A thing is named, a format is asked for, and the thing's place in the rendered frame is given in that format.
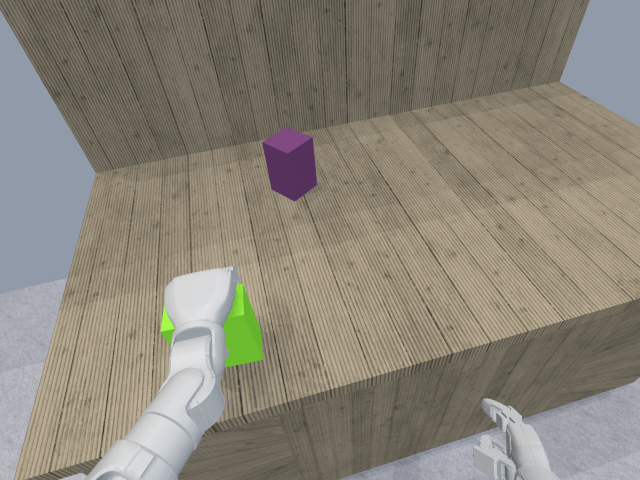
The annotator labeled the robot right hand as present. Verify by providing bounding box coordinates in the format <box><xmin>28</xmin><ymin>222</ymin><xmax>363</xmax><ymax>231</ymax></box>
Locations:
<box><xmin>474</xmin><ymin>398</ymin><xmax>551</xmax><ymax>480</ymax></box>

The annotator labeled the robot left hand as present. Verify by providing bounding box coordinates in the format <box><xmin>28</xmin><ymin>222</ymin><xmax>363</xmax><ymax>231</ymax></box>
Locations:
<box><xmin>164</xmin><ymin>266</ymin><xmax>241</xmax><ymax>358</ymax></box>

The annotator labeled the left robot forearm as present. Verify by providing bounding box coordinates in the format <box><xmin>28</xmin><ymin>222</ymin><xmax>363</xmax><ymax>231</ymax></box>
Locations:
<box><xmin>84</xmin><ymin>321</ymin><xmax>225</xmax><ymax>480</ymax></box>

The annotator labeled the table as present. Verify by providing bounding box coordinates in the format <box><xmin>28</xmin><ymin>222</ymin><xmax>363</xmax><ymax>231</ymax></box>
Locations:
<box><xmin>0</xmin><ymin>0</ymin><xmax>640</xmax><ymax>480</ymax></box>

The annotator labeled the sponge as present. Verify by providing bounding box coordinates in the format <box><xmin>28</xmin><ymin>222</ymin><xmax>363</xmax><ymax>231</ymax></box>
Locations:
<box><xmin>160</xmin><ymin>284</ymin><xmax>263</xmax><ymax>367</ymax></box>

